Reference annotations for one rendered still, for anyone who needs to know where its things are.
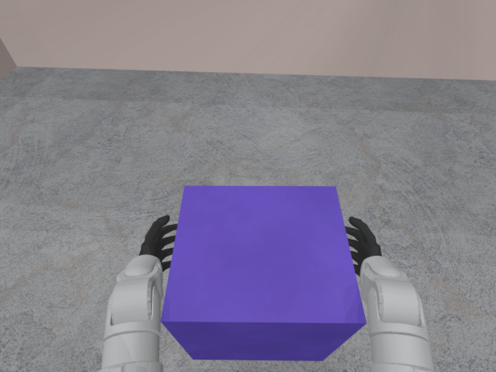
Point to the robot left hand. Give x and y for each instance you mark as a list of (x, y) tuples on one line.
[(154, 243)]

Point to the carton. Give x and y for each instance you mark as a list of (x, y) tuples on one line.
[(261, 273)]

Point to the robot right hand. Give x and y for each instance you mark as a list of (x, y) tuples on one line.
[(367, 245)]

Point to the right robot forearm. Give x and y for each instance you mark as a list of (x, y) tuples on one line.
[(396, 319)]

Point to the left robot forearm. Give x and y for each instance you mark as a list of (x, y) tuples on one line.
[(132, 325)]

